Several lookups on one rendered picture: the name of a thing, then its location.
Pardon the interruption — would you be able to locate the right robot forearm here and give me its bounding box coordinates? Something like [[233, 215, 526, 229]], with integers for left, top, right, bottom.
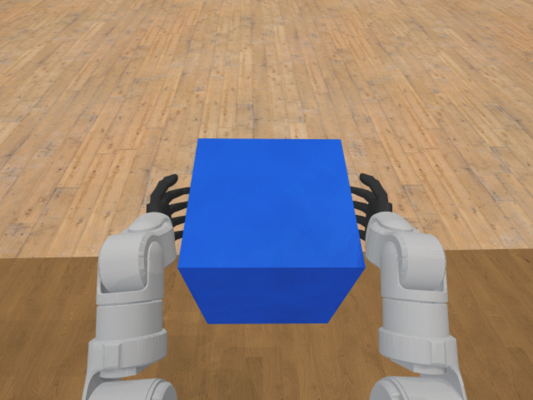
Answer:
[[365, 212, 467, 400]]

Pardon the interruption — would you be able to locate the left robot hand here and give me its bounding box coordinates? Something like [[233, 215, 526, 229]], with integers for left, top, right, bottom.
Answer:
[[147, 174, 190, 241]]

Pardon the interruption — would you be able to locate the left robot upper arm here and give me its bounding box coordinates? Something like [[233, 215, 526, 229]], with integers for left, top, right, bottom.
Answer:
[[88, 378, 177, 400]]

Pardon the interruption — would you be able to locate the carton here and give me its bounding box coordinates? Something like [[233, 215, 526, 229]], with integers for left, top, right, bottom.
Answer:
[[177, 138, 366, 324]]

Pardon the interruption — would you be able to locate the left robot forearm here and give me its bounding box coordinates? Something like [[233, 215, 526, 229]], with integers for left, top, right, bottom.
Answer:
[[82, 212, 177, 400]]

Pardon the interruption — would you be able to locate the right robot upper arm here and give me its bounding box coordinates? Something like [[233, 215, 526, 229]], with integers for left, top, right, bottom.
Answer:
[[370, 376, 462, 400]]

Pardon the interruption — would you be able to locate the right robot hand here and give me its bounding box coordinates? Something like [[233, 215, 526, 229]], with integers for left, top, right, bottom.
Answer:
[[350, 173, 392, 241]]

